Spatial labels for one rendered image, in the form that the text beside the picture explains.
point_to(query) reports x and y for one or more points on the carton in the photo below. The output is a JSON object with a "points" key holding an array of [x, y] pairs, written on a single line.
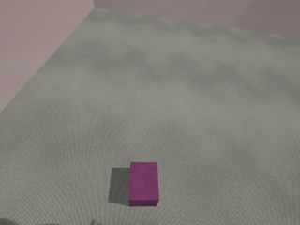
{"points": [[143, 184]]}

